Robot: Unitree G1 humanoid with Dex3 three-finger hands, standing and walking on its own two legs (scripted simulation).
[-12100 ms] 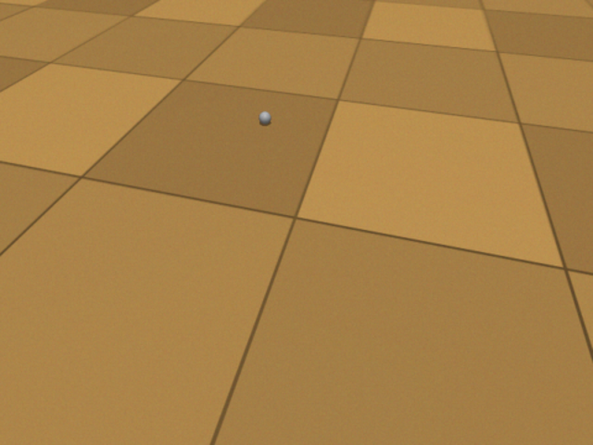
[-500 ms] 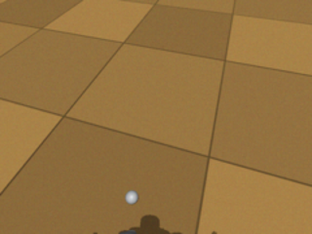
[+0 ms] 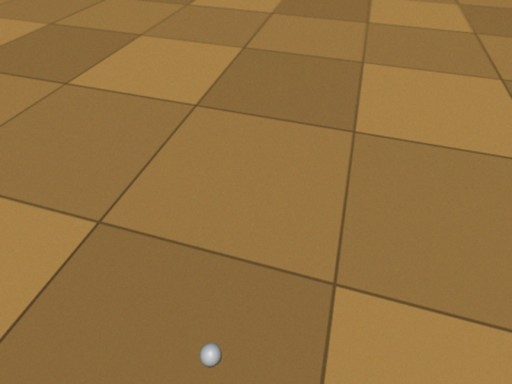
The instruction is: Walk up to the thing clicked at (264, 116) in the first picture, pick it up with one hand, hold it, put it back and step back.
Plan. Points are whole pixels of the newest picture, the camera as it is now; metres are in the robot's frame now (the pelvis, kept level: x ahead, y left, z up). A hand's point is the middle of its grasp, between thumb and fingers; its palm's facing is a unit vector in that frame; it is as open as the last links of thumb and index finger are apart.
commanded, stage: stand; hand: left
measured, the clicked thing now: (210, 354) +0.40 +0.19 -0.74
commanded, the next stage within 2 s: none
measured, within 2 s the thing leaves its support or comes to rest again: neither
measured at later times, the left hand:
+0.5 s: hand out of the picture +0.09 +0.26 -0.16, palm faces -0.03 -0.95 -0.32, open 7.4 cm
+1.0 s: hand out of the picture +0.10 +0.26 -0.16, palm faces -0.03 -0.94 -0.33, open 7.4 cm
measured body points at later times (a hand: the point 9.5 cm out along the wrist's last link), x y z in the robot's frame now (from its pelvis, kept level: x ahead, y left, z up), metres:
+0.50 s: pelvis +0.01 +0.01 +0.00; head +0.02 +0.02 +0.45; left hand +0.09 +0.31 -0.14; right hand +0.10 -0.29 -0.13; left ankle +0.04 +0.11 -0.75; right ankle +0.00 -0.12 -0.75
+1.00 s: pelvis +0.03 +0.01 +0.00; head +0.04 +0.02 +0.45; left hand +0.10 +0.31 -0.13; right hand +0.11 -0.29 -0.13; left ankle +0.04 +0.11 -0.75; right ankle +0.00 -0.12 -0.75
